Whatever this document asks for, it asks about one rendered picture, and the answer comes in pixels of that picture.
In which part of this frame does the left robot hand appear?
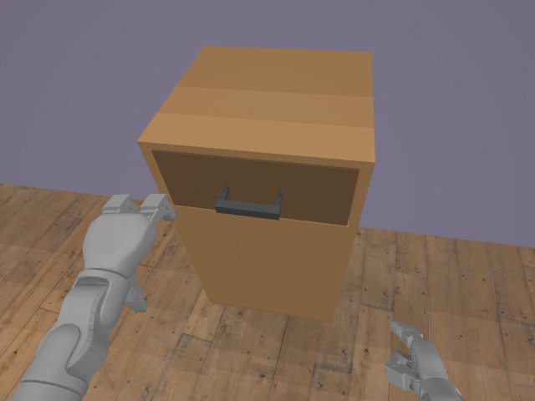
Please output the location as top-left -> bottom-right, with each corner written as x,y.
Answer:
83,194 -> 176,312

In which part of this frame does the handle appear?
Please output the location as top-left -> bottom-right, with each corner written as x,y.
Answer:
215,185 -> 283,220

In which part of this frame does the cabinet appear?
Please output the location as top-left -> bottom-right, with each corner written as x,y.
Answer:
137,46 -> 375,323

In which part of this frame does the drawer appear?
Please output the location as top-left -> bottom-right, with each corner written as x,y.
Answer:
151,150 -> 359,226

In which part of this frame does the right robot hand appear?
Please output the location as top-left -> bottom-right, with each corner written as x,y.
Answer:
385,320 -> 449,397

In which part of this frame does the robot right forearm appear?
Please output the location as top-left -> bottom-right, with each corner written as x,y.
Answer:
419,377 -> 467,401

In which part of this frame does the robot left forearm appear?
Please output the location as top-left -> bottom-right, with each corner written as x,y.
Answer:
9,268 -> 130,401

